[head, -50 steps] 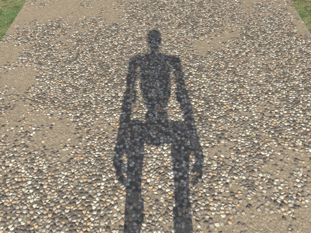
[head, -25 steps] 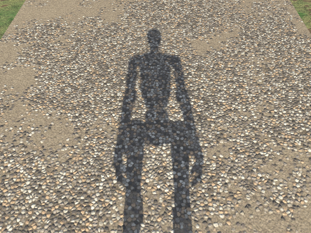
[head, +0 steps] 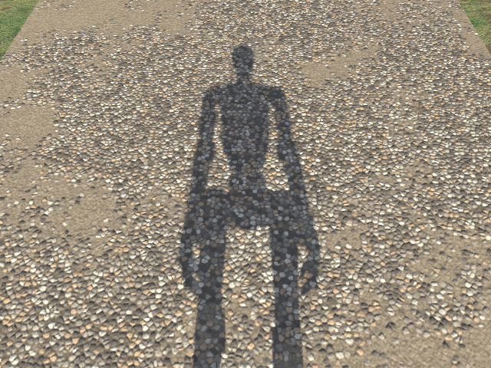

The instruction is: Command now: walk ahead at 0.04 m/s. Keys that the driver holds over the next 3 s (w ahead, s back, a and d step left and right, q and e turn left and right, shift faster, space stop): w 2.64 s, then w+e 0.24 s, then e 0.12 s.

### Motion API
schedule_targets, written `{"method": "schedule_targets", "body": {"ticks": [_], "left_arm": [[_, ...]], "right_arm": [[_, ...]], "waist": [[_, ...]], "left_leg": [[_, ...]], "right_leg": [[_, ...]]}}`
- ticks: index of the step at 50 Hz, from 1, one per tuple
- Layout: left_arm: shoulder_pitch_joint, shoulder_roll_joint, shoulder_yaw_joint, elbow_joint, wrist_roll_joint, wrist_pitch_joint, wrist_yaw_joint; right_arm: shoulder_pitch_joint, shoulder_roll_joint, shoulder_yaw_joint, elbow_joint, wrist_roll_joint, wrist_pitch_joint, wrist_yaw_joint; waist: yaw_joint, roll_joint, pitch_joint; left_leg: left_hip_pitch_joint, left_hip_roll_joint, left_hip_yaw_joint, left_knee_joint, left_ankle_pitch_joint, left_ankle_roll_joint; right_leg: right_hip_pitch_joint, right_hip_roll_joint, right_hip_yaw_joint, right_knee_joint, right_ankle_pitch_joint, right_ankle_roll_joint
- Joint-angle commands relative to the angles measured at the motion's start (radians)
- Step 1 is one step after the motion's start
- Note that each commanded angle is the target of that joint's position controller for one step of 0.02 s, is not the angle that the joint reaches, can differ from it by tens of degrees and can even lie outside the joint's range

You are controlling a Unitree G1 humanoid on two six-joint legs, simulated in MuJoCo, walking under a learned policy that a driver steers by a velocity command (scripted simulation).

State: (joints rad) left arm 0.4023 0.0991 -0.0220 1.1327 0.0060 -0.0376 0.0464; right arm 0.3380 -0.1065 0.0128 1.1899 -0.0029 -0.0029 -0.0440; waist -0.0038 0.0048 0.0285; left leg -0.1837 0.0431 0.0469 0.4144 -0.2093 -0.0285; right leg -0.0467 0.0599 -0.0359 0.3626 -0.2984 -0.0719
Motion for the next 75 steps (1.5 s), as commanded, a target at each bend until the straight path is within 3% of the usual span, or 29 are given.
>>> {"method": "schedule_targets", "body": {"ticks": [1, 3, 6, 8, 11, 15, 18, 19, 20, 21, 23, 24, 27, 33, 39, 42, 44, 45, 46, 47, 48, 50, 52, 58, 69, 71, 73, 74, 75], "left_arm": [[0.120, 0.062, 0.008, 0.005, 0.001, -0.002, 0.001], [0.136, 0.101, 0.025, 0.005, 0.002, 0.006, 0.000], [0.212, 0.155, 0.056, 0.014, 0.004, 0.018, -0.008], [0.247, 0.145, 0.059, 0.025, 0.022, 0.006, -0.010], [0.216, 0.154, 0.063, 0.012, 0.022, -0.023, -0.013], [0.169, 0.176, 0.066, -0.005, 0.017, -0.047, -0.015], [0.108, 0.191, 0.065, -0.020, 0.007, -0.056, -0.025], [0.118, 0.174, 0.057, -0.020, 0.009, -0.062, -0.032], [0.116, 0.103, 0.037, -0.064, -0.003, -0.062, -0.041], [0.120, 0.110, 0.045, -0.084, 0.016, -0.061, -0.051], [0.027, 0.122, 0.051, -0.114, 0.025, -0.056, -0.067], [0.018, 0.108, 0.053, -0.114, 0.018, -0.057, -0.069], [0.042, 0.104, 0.062, -0.109, 0.027, -0.031, -0.075], [-0.232, 0.115, 0.071, -0.200, 0.023, -0.011, -0.084], [-0.434, 0.101, 0.060, -0.272, 0.010, -0.020, -0.085], [-0.403, 0.126, 0.071, -0.274, 0.012, -0.029, -0.075], [-0.214, 0.161, 0.093, -0.217, 0.012, -0.041, -0.060], [-0.053, 0.184, 0.108, -0.163, 0.020, -0.049, -0.052], [0.107, 0.263, 0.131, -0.132, 0.047, -0.053, -0.042], [0.126, 0.335, 0.150, -0.133, 0.055, -0.048, -0.051], [0.033, 0.297, 0.144, -0.140, 0.016, -0.038, -0.061], [-0.110, 0.182, 0.110, -0.155, 0.010, -0.051, -0.067], [-0.103, 0.119, 0.088, -0.128, 0.009, -0.063, -0.055], [0.021, 0.174, 0.084, -0.093, 0.003, -0.082, -0.046], [0.167, 0.184, 0.074, -0.052, 0.016, -0.077, -0.031], [0.132, 0.201, 0.079, -0.054, 0.019, -0.075, -0.025], [0.095, 0.219, 0.084, -0.058, 0.018, -0.067, -0.025], [0.088, 0.203, 0.079, -0.071, 0.009, -0.066, -0.028], [0.183, 0.104, 0.057, -0.101, -0.034, -0.064, -0.040]], "right_arm": [[0.097, -0.051, -0.005, 0.005, -0.001, 0.000, -0.001], [0.071, -0.060, -0.011, -0.010, -0.008, 0.002, 0.002], [-0.040, -0.059, -0.019, -0.084, -0.036, 0.001, 0.023], [-0.106, -0.070, -0.027, -0.140, -0.035, -0.015, 0.036], [-0.125, -0.089, -0.043, -0.181, -0.024, -0.050, 0.053], [-0.157, -0.094, -0.058, -0.230, -0.012, -0.055, 0.070], [0.055, -0.104, -0.079, -0.167, -0.001, -0.061, 0.063], [0.195, -0.152, -0.102, -0.123, -0.007, -0.070, 0.052], [0.349, -0.267, -0.130, -0.111, -0.027, -0.076, 0.041], [0.351, -0.273, -0.126, -0.092, -0.023, -0.061, 0.046], [0.090, -0.202, -0.101, -0.163, -0.011, -0.060, 0.054], [0.040, -0.184, -0.092, -0.177, -0.010, -0.069, 0.058], [0.082, -0.129, -0.067, -0.150, -0.010, -0.093, 0.047], [0.212, -0.131, -0.051, -0.117, -0.011, -0.105, 0.040], [0.261, -0.141, -0.045, -0.104, -0.013, -0.114, 0.029], [0.234, -0.164, -0.051, -0.102, -0.019, -0.115, 0.022], [0.207, -0.191, -0.060, -0.103, -0.026, -0.108, 0.018], [0.189, -0.197, -0.062, -0.108, -0.019, -0.103, 0.020], [0.197, -0.161, -0.052, -0.134, -0.008, -0.102, 0.026], [0.326, -0.054, -0.038, -0.144, 0.031, -0.097, 0.040], [0.225, -0.149, -0.062, -0.155, 0.008, -0.094, 0.038], [0.082, -0.142, -0.065, -0.197, -0.005, -0.102, 0.042], [0.102, -0.107, -0.065, -0.189, -0.031, -0.078, 0.051], [-0.077, -0.116, -0.070, -0.257, -0.035, -0.036, 0.073], [-0.395, -0.127, -0.059, -0.372, -0.017, -0.057, 0.074], [-0.337, -0.142, -0.068, -0.361, -0.019, -0.066, 0.068], [-0.097, -0.172, -0.090, -0.281, -0.024, -0.079, 0.052], [0.071, -0.218, -0.109, -0.231, -0.044, -0.088, 0.043], [0.197, -0.332, -0.139, -0.221, -0.068, -0.089, 0.038]], "waist": [[0.004, -0.012, 0.063], [0.022, -0.048, 0.091], [0.078, -0.133, 0.241], [0.088, -0.119, 0.278], [0.054, -0.063, 0.215], [0.021, -0.102, 0.163], [-0.089, -0.068, 0.088], [-0.143, 0.004, 0.007], [-0.188, 0.223, -0.086], [-0.140, 0.254, -0.078], [-0.031, 0.042, 0.084], [0.002, 0.015, 0.095], [0.039, 0.042, 0.075], [-0.003, 0.052, 0.119], [-0.036, 0.081, 0.127], [0.001, 0.087, 0.095], [0.081, 0.093, -0.013], [0.149, 0.074, -0.093], [0.192, -0.008, -0.210], [0.115, -0.227, -0.311], [0.098, -0.074, -0.254], [0.043, 0.006, -0.038], [-0.015, -0.014, -0.002], [-0.015, -0.047, 0.062], [0.056, -0.080, 0.099], [0.016, -0.086, 0.069], [-0.087, -0.071, -0.055], [-0.145, -0.040, -0.154], [-0.130, 0.164, -0.310]], "left_leg": [[0.028, 0.061, -0.058, -0.033, 0.110, 0.035], [-0.032, 0.009, -0.009, 0.041, -0.067, 0.042], [-0.306, -0.029, 0.072, 0.257, -0.251, 0.064], [-0.468, 0.021, 0.020, 0.413, -0.272, 0.083], [-0.531, 0.043, -0.007, 0.418, -0.207, 0.093], [-0.355, 0.003, 0.033, 0.281, -0.122, 0.098], [0.064, -0.094, 0.108, 0.131, -0.010, 0.113], [0.253, -0.063, 0.059, 0.088, -0.044, 0.128], [0.407, 0.230, -0.385, -0.123, -0.369, 0.205], [0.360, 0.346, -0.734, -0.293, -0.491, 0.262], [0.116, 0.308, -0.543, -0.293, -0.449, 0.231], [0.055, 0.259, -0.428, -0.304, -0.297, 0.213], [0.030, 0.177, -0.230, -0.303, 0.002, 0.189], [0.133, 0.155, -0.121, -0.311, 0.287, 0.208], [0.207, 0.150, -0.051, -0.277, 0.520, 0.202], [0.283, 0.172, -0.029, -0.179, 0.773, 0.197], [0.312, 0.167, -0.012, 0.055, 0.975, 0.181], [0.235, 0.138, 0.009, 0.254, 0.884, 0.165], [0.030, 0.088, 0.037, 0.554, 0.529, 0.154], [-0.329, -0.120, 0.031, 0.943, -0.292, 0.119], [-0.414, -0.069, -0.103, 0.992, -0.240, 0.140], [-0.414, 0.011, -0.094, 0.887, -0.087, 0.143], [-0.321, 0.046, -0.089, 0.792, -0.063, 0.126], [-0.443, 0.074, -0.029, 0.603, 0.070, 0.074], [-0.457, 0.007, 0.044, 0.173, 0.164, 0.108], [-0.351, -0.031, 0.060, 0.133, 0.085, 0.141], [-0.077, -0.094, 0.084, 0.050, 0.086, 0.180], [0.178, -0.002, -0.008, 0.044, 0.084, 0.215], [0.500, 0.316, -0.459, 0.004, -0.012, 0.340]], "right_leg": [[-0.099, -0.150, 0.113, -0.090, 0.229, 0.003], [-0.107, -0.147, 0.158, -0.137, -0.086, -0.034], [-0.114, -0.307, 0.374, -0.262, -0.505, -0.155], [-0.050, -0.377, 0.443, -0.291, -0.409, -0.209], [0.071, -0.365, 0.367, -0.266, -0.166, -0.201], [0.003, -0.312, 0.229, -0.209, 0.044, -0.159], [-0.192, -0.240, 0.109, 0.011, 0.317, -0.102], [-0.265, -0.178, 0.037, 0.225, 0.372, -0.072], [-0.463, -0.055, -0.070, 0.608, 0.122, -0.008], [-0.588, -0.001, 0.018, 0.829, -0.207, -0.021], [-0.612, -0.126, 0.071, 0.892, -0.017, -0.046], [-0.567, -0.150, 0.068, 0.844, 0.038, -0.043], [-0.504, -0.161, 0.034, 0.775, 0.090, -0.015], [-0.691, -0.160, -0.025, 0.596, 0.211, 0.022], [-0.587, -0.098, -0.084, 0.277, 0.283, 0.001], [-0.482, -0.056, -0.096, 0.211, 0.212, -0.051], [-0.285, 0.000, -0.103, 0.177, 0.149, -0.090], [-0.082, -0.008, -0.090, 0.107, 0.196, -0.110], [0.165, -0.217, 0.136, 0.097, 0.075, -0.156], [0.390, -0.501, 0.675, -0.030, 0.018, -0.314], [0.301, -0.446, 0.696, -0.103, -0.076, -0.280], [0.036, -0.377, 0.431, -0.163, 0.070, -0.209], [-0.094, -0.301, 0.281, -0.196, 0.198, -0.157], [-0.096, -0.251, 0.141, -0.259, 0.332, -0.139], [0.165, -0.278, 0.059, -0.183, 0.627, -0.125], [0.188, -0.287, 0.038, -0.091, 0.841, -0.109], [0.163, -0.253, 0.004, 0.183, 0.985, -0.080], [-0.005, -0.216, -0.016, 0.409, 0.773, -0.064], [-0.354, -0.069, -0.076, 0.820, 0.236, -0.016]]}}
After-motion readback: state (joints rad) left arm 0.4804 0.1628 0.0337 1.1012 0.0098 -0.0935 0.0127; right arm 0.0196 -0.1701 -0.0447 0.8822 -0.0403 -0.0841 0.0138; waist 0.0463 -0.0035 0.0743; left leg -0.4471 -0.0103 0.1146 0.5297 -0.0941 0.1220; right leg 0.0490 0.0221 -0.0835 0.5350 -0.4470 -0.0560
